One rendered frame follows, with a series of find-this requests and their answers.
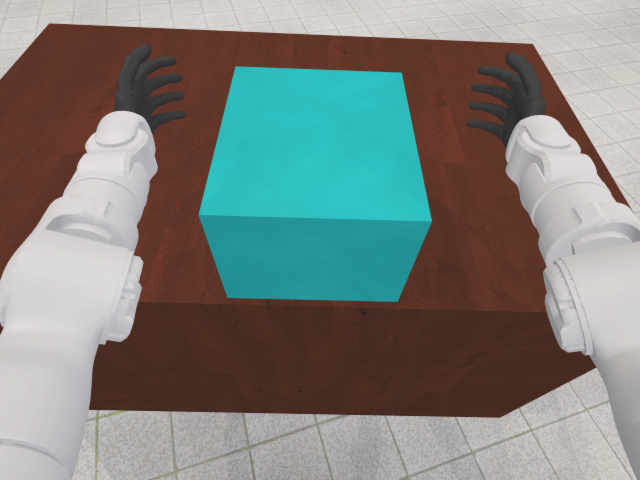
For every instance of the robot right forearm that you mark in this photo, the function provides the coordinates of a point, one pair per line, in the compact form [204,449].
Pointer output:
[571,207]

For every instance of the carton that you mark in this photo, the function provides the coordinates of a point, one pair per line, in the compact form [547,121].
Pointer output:
[315,190]

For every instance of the left robot upper arm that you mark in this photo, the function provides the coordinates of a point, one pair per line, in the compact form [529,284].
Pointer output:
[70,295]

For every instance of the pedestal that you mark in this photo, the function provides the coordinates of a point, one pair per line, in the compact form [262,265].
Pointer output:
[470,334]

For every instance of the robot right hand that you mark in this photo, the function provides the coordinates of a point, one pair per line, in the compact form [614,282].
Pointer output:
[523,101]

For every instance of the robot left hand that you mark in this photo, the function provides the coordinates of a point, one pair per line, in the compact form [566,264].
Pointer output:
[134,88]

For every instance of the robot left forearm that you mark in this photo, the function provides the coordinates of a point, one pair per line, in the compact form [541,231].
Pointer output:
[106,196]

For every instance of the right robot upper arm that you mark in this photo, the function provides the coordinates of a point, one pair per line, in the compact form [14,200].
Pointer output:
[593,305]

